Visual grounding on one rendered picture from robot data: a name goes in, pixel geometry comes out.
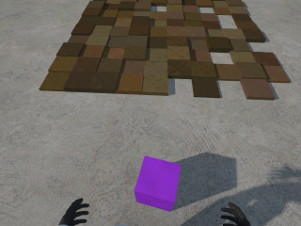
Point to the robot right hand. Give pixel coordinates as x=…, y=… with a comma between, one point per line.
x=239, y=217

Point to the robot left hand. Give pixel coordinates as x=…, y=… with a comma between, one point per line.
x=71, y=214

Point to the carton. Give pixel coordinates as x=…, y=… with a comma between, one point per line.
x=157, y=183

